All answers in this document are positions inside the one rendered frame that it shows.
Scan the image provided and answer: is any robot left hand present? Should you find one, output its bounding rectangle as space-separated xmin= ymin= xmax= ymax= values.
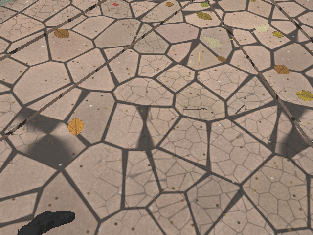
xmin=17 ymin=211 xmax=75 ymax=235

